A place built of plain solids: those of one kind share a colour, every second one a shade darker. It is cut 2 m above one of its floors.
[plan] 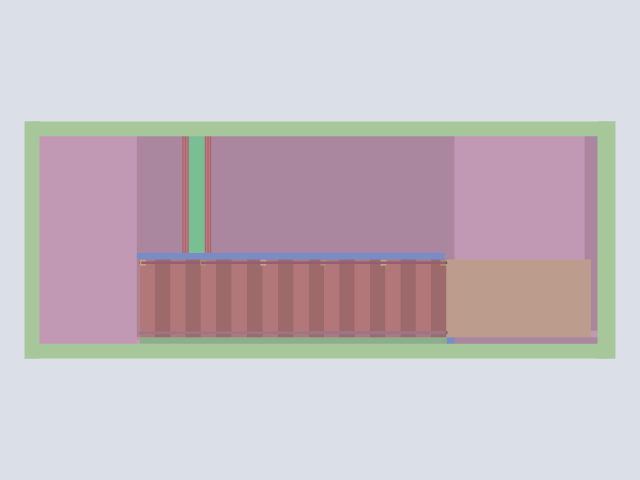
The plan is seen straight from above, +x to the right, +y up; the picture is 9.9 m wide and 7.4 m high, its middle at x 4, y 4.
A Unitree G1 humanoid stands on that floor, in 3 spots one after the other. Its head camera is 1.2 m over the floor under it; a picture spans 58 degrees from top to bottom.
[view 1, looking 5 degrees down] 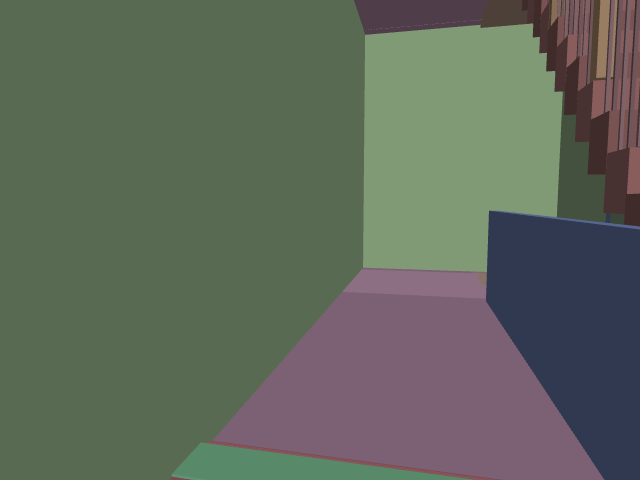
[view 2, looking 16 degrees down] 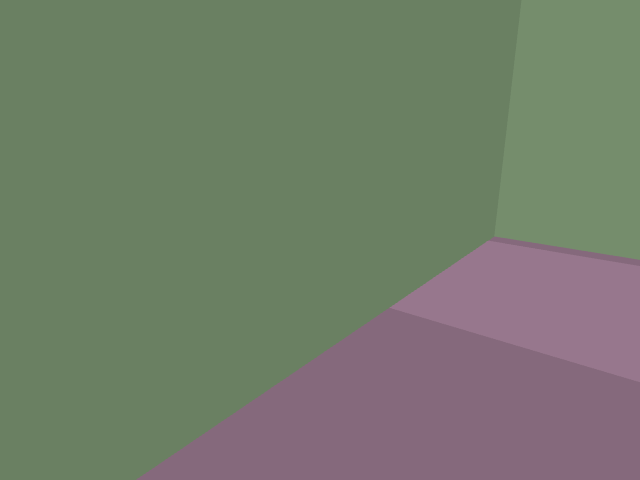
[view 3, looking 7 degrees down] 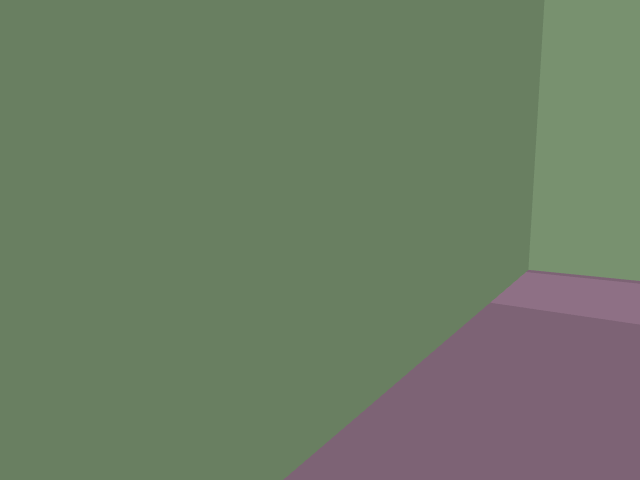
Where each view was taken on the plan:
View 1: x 0.42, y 4.60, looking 13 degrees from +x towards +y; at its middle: wall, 4.47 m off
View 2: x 3.76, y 4.36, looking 38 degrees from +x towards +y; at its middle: wall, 2.09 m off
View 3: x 1.45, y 4.53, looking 35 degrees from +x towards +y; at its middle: wall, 1.89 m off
